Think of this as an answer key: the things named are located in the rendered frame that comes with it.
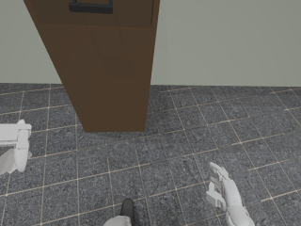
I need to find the drawer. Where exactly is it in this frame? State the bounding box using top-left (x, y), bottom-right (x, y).
top-left (31, 0), bottom-right (153, 28)

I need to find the left robot shin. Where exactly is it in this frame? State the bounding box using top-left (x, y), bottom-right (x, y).
top-left (114, 216), bottom-right (131, 223)

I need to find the left robot hand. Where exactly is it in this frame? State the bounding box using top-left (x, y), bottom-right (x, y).
top-left (0, 119), bottom-right (32, 175)

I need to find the right robot hand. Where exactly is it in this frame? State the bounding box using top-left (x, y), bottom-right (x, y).
top-left (206, 162), bottom-right (243, 211)

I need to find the handle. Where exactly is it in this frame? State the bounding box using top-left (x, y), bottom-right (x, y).
top-left (69, 0), bottom-right (113, 14)

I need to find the cabinet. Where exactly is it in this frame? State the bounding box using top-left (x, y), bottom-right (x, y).
top-left (24, 0), bottom-right (160, 133)

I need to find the right robot forearm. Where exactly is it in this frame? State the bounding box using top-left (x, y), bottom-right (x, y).
top-left (225, 204), bottom-right (255, 226)

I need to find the left robot foot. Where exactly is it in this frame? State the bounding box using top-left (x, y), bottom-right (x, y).
top-left (120, 198), bottom-right (135, 226)

